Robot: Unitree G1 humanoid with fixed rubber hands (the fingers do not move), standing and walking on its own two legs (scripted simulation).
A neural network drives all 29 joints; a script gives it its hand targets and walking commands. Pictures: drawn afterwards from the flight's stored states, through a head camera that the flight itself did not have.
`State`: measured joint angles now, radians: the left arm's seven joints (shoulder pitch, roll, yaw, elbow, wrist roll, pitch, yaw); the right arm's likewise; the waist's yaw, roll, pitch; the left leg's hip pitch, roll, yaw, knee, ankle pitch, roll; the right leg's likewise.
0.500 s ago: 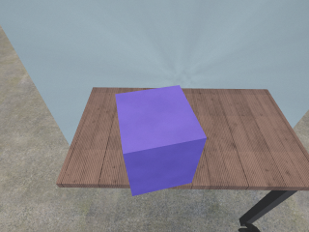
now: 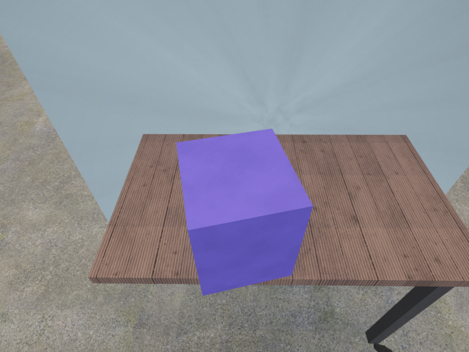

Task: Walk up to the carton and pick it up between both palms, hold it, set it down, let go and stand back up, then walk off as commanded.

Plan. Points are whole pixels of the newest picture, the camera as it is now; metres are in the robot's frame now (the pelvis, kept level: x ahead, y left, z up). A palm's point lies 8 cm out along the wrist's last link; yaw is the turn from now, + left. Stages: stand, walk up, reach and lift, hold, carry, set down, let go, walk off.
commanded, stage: stand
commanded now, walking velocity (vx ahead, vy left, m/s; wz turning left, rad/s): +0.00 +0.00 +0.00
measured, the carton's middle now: (237, 212) +0.39 +0.02 -0.01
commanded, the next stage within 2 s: walk off in 0.44 s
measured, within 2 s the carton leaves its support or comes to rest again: neither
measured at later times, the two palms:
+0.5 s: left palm out of the picture +0.07 +0.28 -0.12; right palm out of the picture +0.09 -0.25 -0.11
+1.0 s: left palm out of the picture +0.02 +0.32 -0.16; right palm out of the picture +0.01 -0.26 -0.14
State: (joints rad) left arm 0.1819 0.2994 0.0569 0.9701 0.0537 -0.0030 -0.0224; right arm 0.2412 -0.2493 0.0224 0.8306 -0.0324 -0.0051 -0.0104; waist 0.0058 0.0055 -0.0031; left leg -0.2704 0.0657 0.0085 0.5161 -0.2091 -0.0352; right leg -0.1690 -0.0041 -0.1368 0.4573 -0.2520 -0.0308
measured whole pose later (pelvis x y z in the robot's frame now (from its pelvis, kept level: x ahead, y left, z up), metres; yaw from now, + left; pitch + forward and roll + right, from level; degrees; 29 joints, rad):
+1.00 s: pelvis -0.05 +0.02 -0.04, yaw +0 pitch -8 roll -3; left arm 0.18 0.35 0.06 0.99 0.05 0.04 0.01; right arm 0.22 -0.32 0.02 0.85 -0.02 0.07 0.00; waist -0.03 0.02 0.16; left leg -0.40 0.06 0.00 0.86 -0.32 0.01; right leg -0.34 0.02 -0.11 1.05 -0.52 -0.03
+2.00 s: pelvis -0.26 +0.07 -0.05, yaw -5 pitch -8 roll -1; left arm 0.17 0.35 0.06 0.90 0.05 0.07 0.00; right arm 0.20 -0.38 0.02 0.85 0.00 0.05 -0.05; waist 0.01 0.04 0.24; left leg -0.32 -0.04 -0.03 0.93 -0.46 0.04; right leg -0.48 0.13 0.06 1.35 -0.47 -0.07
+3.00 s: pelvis -0.35 +0.07 -0.03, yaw -6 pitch -3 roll +0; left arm 0.17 0.34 0.06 0.90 0.05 0.02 -0.03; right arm 0.21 -0.40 0.02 0.85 -0.01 -0.03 -0.05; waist 0.02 0.01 0.18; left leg -0.32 -0.08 -0.09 0.80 -0.43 0.02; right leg -0.42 0.00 0.04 0.80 -0.34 -0.02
